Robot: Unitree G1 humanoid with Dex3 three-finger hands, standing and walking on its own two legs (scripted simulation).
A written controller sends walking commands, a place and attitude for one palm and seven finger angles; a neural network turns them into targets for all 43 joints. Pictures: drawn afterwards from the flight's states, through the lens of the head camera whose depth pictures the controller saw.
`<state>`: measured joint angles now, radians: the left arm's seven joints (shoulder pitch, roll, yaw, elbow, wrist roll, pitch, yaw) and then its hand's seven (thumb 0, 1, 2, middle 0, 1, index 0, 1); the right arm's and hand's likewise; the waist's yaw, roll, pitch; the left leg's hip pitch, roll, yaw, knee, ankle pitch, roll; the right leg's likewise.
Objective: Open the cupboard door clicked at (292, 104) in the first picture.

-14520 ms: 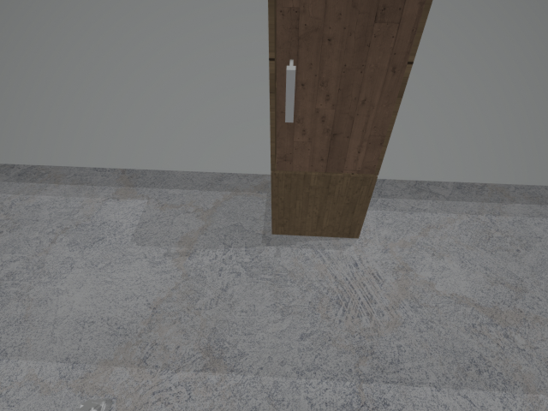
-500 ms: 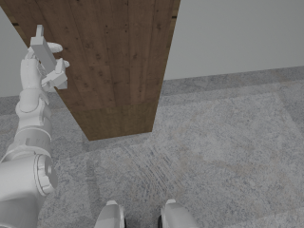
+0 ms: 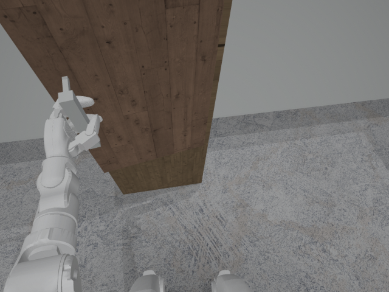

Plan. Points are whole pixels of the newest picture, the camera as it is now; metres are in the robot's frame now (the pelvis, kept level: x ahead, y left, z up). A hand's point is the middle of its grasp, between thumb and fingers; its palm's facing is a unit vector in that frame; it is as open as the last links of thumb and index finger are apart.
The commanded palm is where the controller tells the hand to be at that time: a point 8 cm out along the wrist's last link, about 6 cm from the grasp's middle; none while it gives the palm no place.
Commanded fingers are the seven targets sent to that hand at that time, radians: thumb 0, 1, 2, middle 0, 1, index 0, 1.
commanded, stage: pull the door open along its arc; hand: left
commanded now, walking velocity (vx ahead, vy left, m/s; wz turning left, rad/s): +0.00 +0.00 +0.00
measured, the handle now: (81, 115) +0.48 +0.23 +0.05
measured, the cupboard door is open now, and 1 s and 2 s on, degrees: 9 45 44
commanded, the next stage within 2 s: open thumb and fingers to let go in 0.62 s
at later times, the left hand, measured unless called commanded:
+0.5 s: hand (147, 187) +0.31 +0.08 +0.06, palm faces +0.45 -0.89 -0.02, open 6.5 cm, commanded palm +0.23 +0.09 +0.05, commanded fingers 0.00 0.90 0.90 -0.40 -1.35 -0.40 -1.35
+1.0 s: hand (157, 194) +0.29 +0.06 +0.06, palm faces +0.51 -0.86 -0.03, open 7.8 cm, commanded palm +0.24 +0.10 +0.05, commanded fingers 0.00 -0.15 0.45 -0.32 -1.24 -0.32 -1.24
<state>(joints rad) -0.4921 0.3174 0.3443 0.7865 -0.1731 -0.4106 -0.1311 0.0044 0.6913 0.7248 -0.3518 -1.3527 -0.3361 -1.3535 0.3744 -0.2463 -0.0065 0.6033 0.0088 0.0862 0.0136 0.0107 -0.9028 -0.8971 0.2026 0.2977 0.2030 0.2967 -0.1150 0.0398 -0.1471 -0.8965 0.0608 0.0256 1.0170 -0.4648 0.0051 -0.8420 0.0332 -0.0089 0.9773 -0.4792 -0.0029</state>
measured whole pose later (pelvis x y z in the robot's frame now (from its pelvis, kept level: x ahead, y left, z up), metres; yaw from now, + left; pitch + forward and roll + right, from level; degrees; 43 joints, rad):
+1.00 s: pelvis +0.00 -0.06 +0.00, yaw +6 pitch +13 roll +2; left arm 0.06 -0.11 -0.15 0.19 0.08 -0.25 0.59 0.01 0.39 0.68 -0.35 -1.30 -0.36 -1.30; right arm 0.20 -0.20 -0.02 0.60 -0.08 -0.02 0.00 0.02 -0.90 -0.90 0.20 0.30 0.20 0.30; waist -0.01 0.04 -0.16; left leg -0.76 0.02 -0.06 0.96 -0.43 -0.06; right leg -0.71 0.00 -0.10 1.02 -0.53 -0.08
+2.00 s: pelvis -0.03 -0.01 +0.00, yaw +4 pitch +12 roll +0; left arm 0.07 -0.02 -0.22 0.15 -0.02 -0.33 0.19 -0.01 -0.50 0.30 -0.14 -0.32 -0.14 -0.32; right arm 0.26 -0.22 0.00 0.50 -0.02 -0.03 0.01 0.02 -0.90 -0.90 0.20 0.30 0.20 0.30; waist -0.01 0.05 -0.13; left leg -0.81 0.00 -0.01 1.04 -0.44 0.00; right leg -0.75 -0.02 -0.04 1.05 -0.50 -0.01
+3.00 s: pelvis -0.02 -0.02 -0.03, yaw +4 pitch +14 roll -1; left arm 0.56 0.13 -0.07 -0.26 -0.15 -0.37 -0.07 -0.01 -0.50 0.30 -0.15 -0.30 -0.15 -0.30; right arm 0.25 -0.22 0.00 0.41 0.01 -0.08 -0.04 0.02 -0.90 -0.90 0.20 0.30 0.20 0.30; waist 0.01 0.06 -0.15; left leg -0.91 0.02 -0.05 1.18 -0.51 -0.03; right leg -0.83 0.00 -0.08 1.17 -0.58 -0.03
